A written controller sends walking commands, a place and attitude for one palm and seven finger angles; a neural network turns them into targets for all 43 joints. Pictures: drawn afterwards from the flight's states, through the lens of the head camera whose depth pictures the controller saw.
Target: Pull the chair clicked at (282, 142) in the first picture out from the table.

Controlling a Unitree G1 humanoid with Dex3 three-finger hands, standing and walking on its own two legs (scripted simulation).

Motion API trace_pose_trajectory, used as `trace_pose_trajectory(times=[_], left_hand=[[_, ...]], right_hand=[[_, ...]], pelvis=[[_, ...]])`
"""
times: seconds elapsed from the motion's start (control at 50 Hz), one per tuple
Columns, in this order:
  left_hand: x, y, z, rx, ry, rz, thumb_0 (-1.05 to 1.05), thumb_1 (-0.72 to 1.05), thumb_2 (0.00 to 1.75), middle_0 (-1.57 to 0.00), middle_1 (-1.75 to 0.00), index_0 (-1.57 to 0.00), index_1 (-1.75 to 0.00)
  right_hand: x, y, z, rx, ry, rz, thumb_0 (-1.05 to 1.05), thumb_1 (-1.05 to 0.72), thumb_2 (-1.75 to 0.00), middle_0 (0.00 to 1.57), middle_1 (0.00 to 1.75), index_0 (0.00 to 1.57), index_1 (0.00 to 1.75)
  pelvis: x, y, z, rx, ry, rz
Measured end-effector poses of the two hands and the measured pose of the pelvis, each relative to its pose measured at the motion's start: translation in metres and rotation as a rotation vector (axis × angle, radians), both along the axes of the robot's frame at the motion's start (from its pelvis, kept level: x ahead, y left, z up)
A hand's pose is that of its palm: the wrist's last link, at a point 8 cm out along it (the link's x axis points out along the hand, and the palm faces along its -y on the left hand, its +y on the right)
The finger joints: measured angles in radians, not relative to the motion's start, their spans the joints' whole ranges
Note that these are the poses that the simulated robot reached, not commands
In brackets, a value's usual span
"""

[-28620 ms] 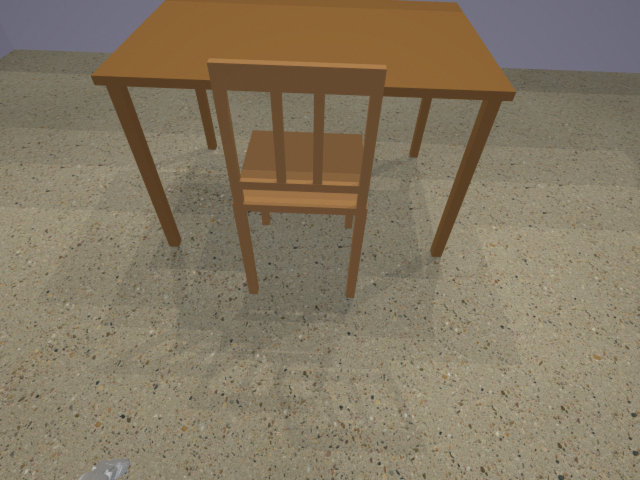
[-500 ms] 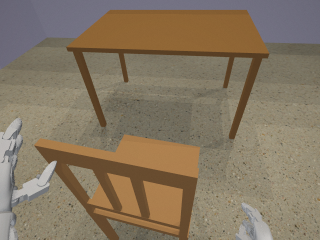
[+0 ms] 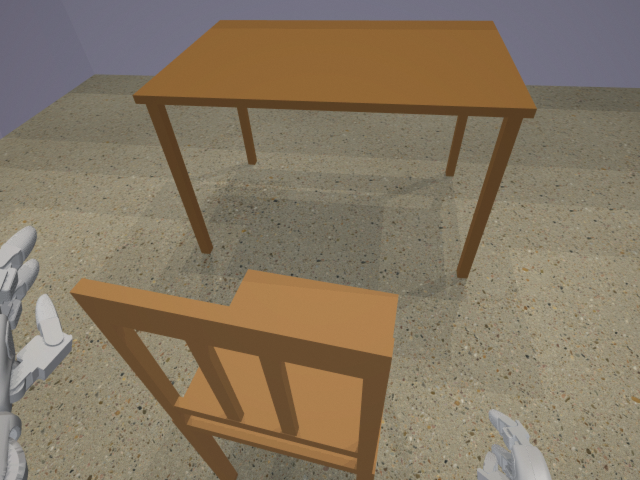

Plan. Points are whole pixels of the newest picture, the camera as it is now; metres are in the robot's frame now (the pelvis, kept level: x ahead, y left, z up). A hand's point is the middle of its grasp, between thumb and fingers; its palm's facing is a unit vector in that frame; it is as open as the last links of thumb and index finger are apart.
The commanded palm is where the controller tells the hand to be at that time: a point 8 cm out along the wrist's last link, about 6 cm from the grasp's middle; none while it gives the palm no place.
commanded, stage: step back with the hand held close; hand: left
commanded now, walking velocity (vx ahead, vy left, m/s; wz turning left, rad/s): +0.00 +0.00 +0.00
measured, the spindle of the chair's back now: (218, 381) +0.27 +0.20 -0.08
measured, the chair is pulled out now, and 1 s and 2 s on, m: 0.65 0.65 0.65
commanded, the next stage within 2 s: stop stepping back and stand still in 1.78 s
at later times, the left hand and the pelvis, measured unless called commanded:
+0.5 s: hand (45, 369) +0.16 +0.27 +0.17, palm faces +0.41 -0.74 -0.53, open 7.4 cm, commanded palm +0.10 +0.30 +0.18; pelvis -0.04 +0.01 +0.00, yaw -1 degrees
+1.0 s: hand out of the picture +0.10 +0.29 +0.17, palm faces +0.52 -0.69 -0.50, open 7.4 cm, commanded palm +0.05 +0.31 +0.18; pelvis -0.09 +0.01 -0.01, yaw +1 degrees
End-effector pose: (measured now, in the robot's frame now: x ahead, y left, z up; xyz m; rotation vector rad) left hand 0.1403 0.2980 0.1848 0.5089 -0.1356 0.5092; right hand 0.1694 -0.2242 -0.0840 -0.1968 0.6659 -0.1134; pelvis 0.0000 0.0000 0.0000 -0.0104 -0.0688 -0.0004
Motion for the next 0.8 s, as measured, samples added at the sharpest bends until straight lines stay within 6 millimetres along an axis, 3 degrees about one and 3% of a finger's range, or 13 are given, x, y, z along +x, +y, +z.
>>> trace_pose_trajectory(times=[0.16, 0.3, 0.5, 0.7, 0.8], left_hand=[[0.004, 0.005, -0.002, -0.007, -0.009, -0.006, 0.02, 0.89, 0.90, -0.22, -0.30, -0.21, -0.30], [0.009, 0.000, -0.016, 0.026, 0.085, -0.089, 0.02, 0.89, 0.90, -0.21, -0.30, -0.21, -0.30], [-0.024, 0.004, 0.004, 0.116, 0.029, -0.101, 0.02, 0.89, 0.90, -0.22, -0.30, -0.21, -0.30], [-0.055, 0.005, -0.018, 0.032, 0.020, -0.053, 0.02, 0.89, 0.90, -0.22, -0.30, -0.21, -0.30], [-0.063, 0.007, -0.012, 0.064, -0.005, -0.089, 0.02, 0.89, 0.90, -0.22, -0.30, -0.21, -0.30]], right_hand=[[-0.003, 0.005, 0.001, 0.016, 0.005, 0.007, 0.02, -0.90, -0.90, 0.20, 0.30, 0.20, 0.30], [-0.025, -0.002, 0.000, -0.011, 0.066, -0.052, 0.02, -0.90, -0.90, 0.20, 0.30, 0.20, 0.30], [-0.057, -0.005, -0.001, -0.011, 0.080, -0.115, 0.02, -0.90, -0.90, 0.20, 0.30, 0.20, 0.30], [-0.090, -0.009, -0.002, -0.050, 0.089, -0.076, 0.02, -0.90, -0.90, 0.20, 0.30, 0.20, 0.30], [-0.110, -0.009, 0.002, -0.080, 0.100, -0.079, 0.02, -0.90, -0.90, 0.20, 0.30, 0.20, 0.30]], pelvis=[[-0.008, 0.001, 0.000, 0.001, 0.015, -0.009], [-0.024, 0.008, 0.001, 0.019, 0.056, -0.027], [-0.043, 0.008, -0.002, 0.028, 0.059, -0.023], [-0.075, 0.006, -0.006, 0.018, 0.071, -0.023], [-0.086, 0.010, -0.005, 0.002, 0.077, -0.009]])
